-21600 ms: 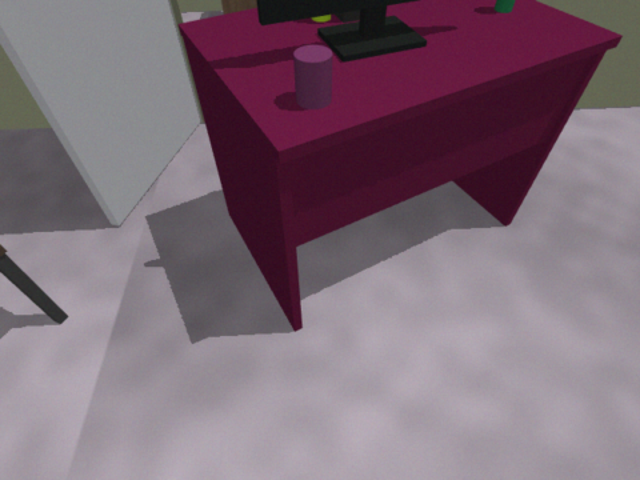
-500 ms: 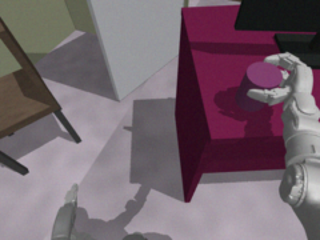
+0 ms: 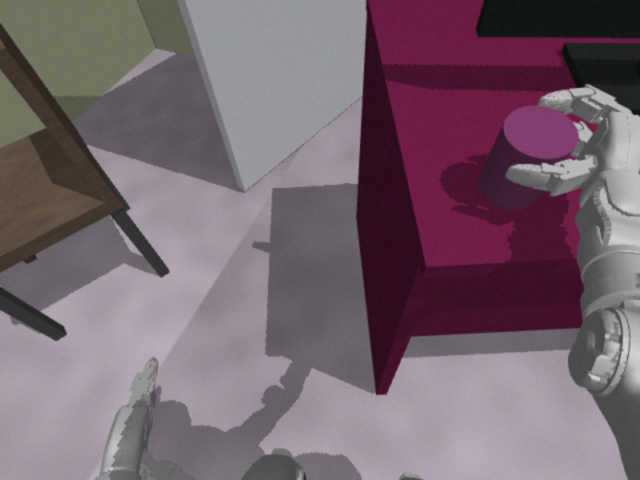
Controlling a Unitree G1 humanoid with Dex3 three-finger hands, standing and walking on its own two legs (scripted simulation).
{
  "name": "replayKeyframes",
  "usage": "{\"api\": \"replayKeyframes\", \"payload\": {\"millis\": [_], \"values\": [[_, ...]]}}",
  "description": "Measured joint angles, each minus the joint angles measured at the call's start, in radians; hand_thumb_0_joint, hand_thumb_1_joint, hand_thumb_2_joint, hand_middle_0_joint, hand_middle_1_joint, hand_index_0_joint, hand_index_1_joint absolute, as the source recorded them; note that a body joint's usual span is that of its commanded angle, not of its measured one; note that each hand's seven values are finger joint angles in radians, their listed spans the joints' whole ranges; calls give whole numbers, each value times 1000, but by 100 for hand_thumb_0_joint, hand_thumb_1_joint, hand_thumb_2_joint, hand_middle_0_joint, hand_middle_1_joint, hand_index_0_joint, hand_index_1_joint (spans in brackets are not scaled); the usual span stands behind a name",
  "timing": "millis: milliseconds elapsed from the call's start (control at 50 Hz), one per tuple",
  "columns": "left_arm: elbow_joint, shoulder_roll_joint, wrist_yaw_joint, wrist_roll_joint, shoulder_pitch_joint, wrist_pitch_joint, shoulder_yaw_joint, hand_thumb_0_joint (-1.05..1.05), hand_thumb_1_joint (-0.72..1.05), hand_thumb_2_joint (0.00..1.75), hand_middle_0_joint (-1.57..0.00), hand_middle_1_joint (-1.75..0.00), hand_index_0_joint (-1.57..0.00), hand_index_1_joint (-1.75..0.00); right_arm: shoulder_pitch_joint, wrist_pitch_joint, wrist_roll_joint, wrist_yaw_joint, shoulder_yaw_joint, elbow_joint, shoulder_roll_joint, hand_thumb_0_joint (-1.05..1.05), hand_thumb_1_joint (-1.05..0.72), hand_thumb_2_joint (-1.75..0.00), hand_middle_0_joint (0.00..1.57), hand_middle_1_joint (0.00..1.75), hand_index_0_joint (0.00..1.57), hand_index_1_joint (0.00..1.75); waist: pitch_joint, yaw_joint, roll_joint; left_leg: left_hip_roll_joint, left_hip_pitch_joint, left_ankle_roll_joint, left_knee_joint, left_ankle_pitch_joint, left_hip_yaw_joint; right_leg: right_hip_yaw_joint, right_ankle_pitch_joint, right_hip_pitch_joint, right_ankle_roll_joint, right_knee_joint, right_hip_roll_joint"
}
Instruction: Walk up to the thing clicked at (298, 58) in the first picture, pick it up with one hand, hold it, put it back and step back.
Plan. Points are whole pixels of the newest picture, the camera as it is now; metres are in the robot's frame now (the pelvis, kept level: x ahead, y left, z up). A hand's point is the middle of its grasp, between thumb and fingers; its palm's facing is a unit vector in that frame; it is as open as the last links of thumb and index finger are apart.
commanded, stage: open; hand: right
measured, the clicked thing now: (528, 151) +0.50 -0.20 +0.11
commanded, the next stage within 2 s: withdraw in 0.28 s
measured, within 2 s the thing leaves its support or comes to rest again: neither
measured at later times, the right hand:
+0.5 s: hand (550, 141) +0.50 -0.22 +0.12, palm faces +0.19 +0.98 +0.02, open 16.7 cm
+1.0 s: hand out of the picture +0.48 -0.31 +0.23, palm faces +0.30 +0.94 -0.16, open 17.6 cm
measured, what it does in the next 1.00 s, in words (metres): stands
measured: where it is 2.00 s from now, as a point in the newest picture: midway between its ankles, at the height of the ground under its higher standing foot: outside the picture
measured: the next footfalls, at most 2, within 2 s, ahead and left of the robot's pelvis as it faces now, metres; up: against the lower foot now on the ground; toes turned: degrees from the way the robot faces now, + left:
none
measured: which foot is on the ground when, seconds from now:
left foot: down 0.00-1.00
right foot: down 0.00-1.00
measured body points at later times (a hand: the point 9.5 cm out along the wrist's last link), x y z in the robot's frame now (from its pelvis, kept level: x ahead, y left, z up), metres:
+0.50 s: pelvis +0.01 +0.00 +0.00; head +0.08 -0.01 +0.44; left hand +0.16 +0.26 -0.05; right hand +0.48 -0.27 +0.13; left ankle +0.04 +0.14 -0.71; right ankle -0.01 -0.12 -0.71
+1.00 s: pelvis +0.02 +0.01 +0.02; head +0.06 +0.01 +0.46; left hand +0.18 +0.25 -0.05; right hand +0.46 -0.36 +0.24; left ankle +0.04 +0.14 -0.71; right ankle -0.01 -0.12 -0.71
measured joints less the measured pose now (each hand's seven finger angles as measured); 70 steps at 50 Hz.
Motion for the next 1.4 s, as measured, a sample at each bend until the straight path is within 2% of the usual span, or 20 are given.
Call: {"api": "replayKeyframes", "payload": {"millis": [80,200,320,460,560,680,780,880,900,960,1000,1080,1160,1200,1260,1300,1340,1400], "values": [[-16,3,-4,-1,11,4,2,-1,-52,5,-6,-5,-6,-4,-3,2,0,-6,-2,-7,-11,2,61,-56,52,75,87,92,4,6,2,1,-13,-1,10,-2,-2,-2,-3,-12,-1,10,1],[-24,7,-3,-2,27,11,2,-1,-52,5,-6,-5,-6,-4,2,17,3,-3,-3,-47,2,0,61,-38,53,57,71,64,2,1,-1,0,-21,-3,13,-5,-5,-4,-9,-21,-3,17,0],[-27,7,-5,-2,28,19,3,-1,-53,6,-6,-5,-5,-5,8,20,4,-5,-9,-31,16,-1,61,-23,44,39,51,41,-12,-3,-12,0,-15,-4,12,-12,-8,-8,-16,-12,-4,13,0],[-40,8,-7,-6,33,21,10,-1,-54,6,-6,-5,-5,-5,26,16,5,-6,-11,-34,22,-1,61,-14,29,25,32,25,-10,-12,-9,2,-6,-2,18,-24,-6,-6,-21,1,-2,9,2],[-63,19,-3,-11,39,27,29,-1,-52,5,-6,-5,-6,-5,56,36,1,0,-32,-123,14,-2,61,-13,19,20,21,19,-2,-12,-2,0,10,1,14,-28,-5,-5,-22,19,2,-1,0],[8,42,9,-24,39,34,36,-1,-52,5,-6,-5,-5,-5,30,85,7,22,-65,-137,-41,-2,61,-8,11,12,12,12,-21,-23,-16,-4,58,5,-22,-24,1,0,-17,65,7,-36,-4],[87,29,12,-31,6,52,7,-1,-52,5,-5,-5,-5,-4,-45,148,3,70,-65,-83,-125,-2,61,-6,7,9,8,8,-29,-40,-35,-3,92,6,-48,-18,7,4,-7,97,8,-65,-3],[73,27,27,-41,-10,37,-15,-1,-53,5,-6,-5,-5,-4,-122,206,8,152,-47,20,-206,-2,61,-5,5,8,6,7,-28,-48,-45,6,124,5,-73,-10,13,10,11,130,5,-100,6],[62,25,26,-41,-10,36,-21,-1,-53,5,-6,-5,-5,-4,-132,210,-16,157,-31,33,-219,-2,60,-5,5,7,6,7,-26,-52,-41,6,130,5,-78,-7,11,8,15,138,5,-108,7],[42,13,9,-42,-6,31,-27,-1,-53,5,-6,-5,-5,-5,-149,214,-68,127,15,74,-251,-2,59,-5,5,7,6,6,-15,-58,-29,7,146,6,-99,5,9,5,30,157,6,-135,8],[45,9,-7,-42,-1,34,-28,-1,-53,6,-6,-5,-5,-5,-141,226,-93,108,23,94,-272,-2,59,-4,6,7,6,6,-4,-57,-22,7,151,6,-112,14,10,6,40,162,5,-149,8],[76,9,-32,-41,19,59,-25,-1,-53,5,-6,-5,-6,-5,-82,252,-135,55,-6,60,-302,-2,58,-4,6,6,6,6,22,-65,-14,2,153,7,-141,34,5,1,53,162,7,-168,4],[106,23,-31,-45,32,78,-25,-1,-52,5,-6,-5,-6,-4,-30,243,-155,-15,-63,-14,-315,-2,59,-4,7,6,6,5,40,-77,-12,-2,161,6,-167,49,5,-1,58,162,6,-177,0],[114,31,-21,-46,31,75,-26,-1,-51,6,-6,-5,-6,-4,-3,218,-155,-52,-79,-51,-316,-2,59,-4,7,6,6,5,34,-85,-15,-5,172,5,-180,53,5,-1,56,169,6,-180,-2],[116,34,-14,-43,26,65,-14,-1,-52,6,-6,-5,-6,-4,71,181,-143,-92,-62,-92,-302,-2,59,-4,7,6,6,5,10,-97,-30,-6,196,2,-197,52,6,0,48,187,3,-184,-4],[84,36,-14,-41,27,65,5,-1,-52,6,-6,-5,-6,-5,149,182,-132,-104,-60,-166,-267,-2,58,-4,6,6,6,5,-10,-108,-41,-5,216,-1,-203,47,4,-2,41,207,1,-187,-3],[48,43,-15,-44,33,51,29,-1,-52,7,-6,-5,-6,-5,248,182,-112,-108,-38,-261,-220,-2,57,-4,6,6,5,5,-28,-122,-55,-3,244,-2,-207,40,3,-4,35,236,-2,-194,-1],[30,52,-21,-59,37,37,67,-1,-52,6,-6,-5,-6,-4,449,195,-76,-102,-9,-489,-127,-2,56,-5,6,6,5,5,-46,-145,-73,1,287,-4,-212,28,-1,-9,26,283,-7,-205,3]]}}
